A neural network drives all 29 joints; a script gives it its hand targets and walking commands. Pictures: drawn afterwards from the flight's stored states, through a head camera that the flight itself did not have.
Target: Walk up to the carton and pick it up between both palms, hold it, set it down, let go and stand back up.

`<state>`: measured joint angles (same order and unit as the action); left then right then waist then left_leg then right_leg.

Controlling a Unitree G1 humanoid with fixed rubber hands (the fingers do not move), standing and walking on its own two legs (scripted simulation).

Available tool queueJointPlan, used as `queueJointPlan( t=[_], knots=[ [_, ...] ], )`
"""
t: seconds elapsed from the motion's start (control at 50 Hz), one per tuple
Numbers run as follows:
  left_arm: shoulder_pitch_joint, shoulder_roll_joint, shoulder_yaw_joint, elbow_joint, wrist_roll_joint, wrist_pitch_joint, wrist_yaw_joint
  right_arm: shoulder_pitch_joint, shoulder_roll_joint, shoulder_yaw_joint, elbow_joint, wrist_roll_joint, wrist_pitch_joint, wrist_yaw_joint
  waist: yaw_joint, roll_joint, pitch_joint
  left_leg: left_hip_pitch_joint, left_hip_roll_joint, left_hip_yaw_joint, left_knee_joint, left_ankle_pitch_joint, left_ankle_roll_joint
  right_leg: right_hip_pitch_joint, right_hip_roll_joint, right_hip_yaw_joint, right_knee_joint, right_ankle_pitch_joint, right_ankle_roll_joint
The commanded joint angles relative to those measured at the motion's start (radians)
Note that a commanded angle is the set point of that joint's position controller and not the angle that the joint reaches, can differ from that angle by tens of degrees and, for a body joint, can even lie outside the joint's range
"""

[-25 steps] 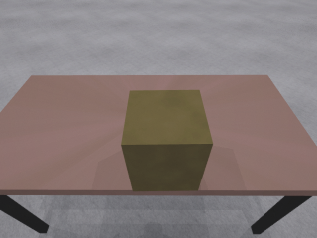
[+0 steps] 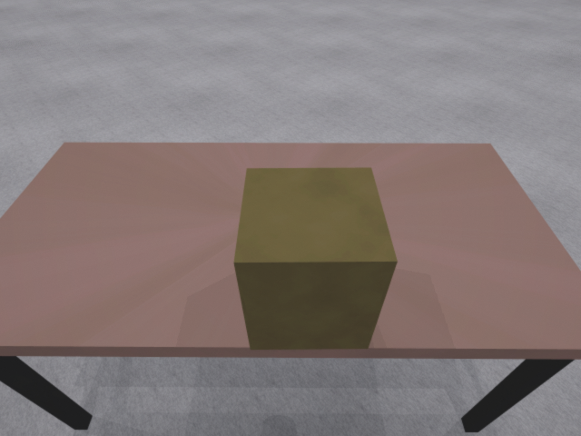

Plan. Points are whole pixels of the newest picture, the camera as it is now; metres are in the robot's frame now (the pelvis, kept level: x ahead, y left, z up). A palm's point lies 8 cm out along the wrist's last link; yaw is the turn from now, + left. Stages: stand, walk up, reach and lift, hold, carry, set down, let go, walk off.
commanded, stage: stand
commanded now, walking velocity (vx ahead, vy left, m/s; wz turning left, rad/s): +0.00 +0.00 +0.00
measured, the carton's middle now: (309, 261) +0.42 -0.01 -0.01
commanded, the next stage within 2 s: none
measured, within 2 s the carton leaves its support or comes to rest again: neither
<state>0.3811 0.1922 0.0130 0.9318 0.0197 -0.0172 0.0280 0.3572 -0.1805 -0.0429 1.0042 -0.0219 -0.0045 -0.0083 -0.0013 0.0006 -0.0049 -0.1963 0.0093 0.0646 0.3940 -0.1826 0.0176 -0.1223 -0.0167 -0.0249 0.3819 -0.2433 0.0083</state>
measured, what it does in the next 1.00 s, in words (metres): stands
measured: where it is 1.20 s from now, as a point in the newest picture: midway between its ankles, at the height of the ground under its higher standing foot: outside the picture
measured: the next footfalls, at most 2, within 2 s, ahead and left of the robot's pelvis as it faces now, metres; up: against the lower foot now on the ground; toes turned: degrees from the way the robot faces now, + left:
none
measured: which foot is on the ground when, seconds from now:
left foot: down 0.00-1.00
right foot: down 0.00-1.00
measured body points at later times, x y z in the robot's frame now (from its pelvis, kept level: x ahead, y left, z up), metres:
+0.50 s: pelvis -0.01 +0.00 +0.00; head -0.01 +0.00 +0.45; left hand -0.05 +0.21 -0.16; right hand -0.05 -0.21 -0.16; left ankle +0.02 +0.11 -0.74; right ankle -0.02 -0.12 -0.74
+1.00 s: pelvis -0.01 +0.00 +0.00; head -0.01 +0.00 +0.45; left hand -0.07 +0.20 -0.16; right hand -0.06 -0.20 -0.16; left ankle +0.02 +0.11 -0.74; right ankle -0.02 -0.12 -0.74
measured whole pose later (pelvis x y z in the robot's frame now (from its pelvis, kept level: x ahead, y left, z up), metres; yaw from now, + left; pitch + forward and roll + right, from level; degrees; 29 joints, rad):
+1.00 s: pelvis -0.01 +0.00 +0.00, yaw +0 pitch -1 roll +0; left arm 0.40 0.10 -0.02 1.14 0.01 -0.02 0.04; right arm 0.37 -0.11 0.00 1.16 -0.01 0.00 -0.03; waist -0.01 0.00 0.00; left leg -0.22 0.01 0.06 0.40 -0.17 0.02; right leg -0.15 -0.02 -0.03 0.40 -0.24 0.01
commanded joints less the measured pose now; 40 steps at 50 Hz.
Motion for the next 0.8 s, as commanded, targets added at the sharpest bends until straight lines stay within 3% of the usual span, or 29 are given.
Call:
queueJointPlan(
  t=[0.0, 0.36, 0.78],
  knots=[
    [0.058, 0.074, 0.015, 0.003, -0.001, -0.013, 0.008, 0.055, -0.091, -0.015, 0.005, 0.001, -0.009, -0.009, -0.002, 0.005, 0.075, 0.015, 0.089, -0.108, -0.082, 0.02, 0.012, -0.091, -0.068, 0.074, -0.077, 0.063, -0.029],
    [0.1, 0.019, -0.01, 0.136, -0.005, -0.007, 0.015, 0.077, -0.039, 0.011, 0.113, 0.005, -0.002, -0.017, -0.005, 0.004, 0.105, -0.005, 0.082, -0.11, -0.088, -0.023, 0.011, -0.113, -0.067, 0.069, -0.072, 0.032, -0.028],
    [0.12, -0.018, -0.019, 0.203, -0.007, -0.006, 0.016, 0.091, -0.008, 0.029, 0.154, 0.008, -0.002, -0.022, -0.006, 0.001, 0.113, -0.02, 0.081, -0.109, -0.078, -0.037, 0.009, -0.133, -0.066, 0.071, -0.069, 0.01, -0.03]
  ],
)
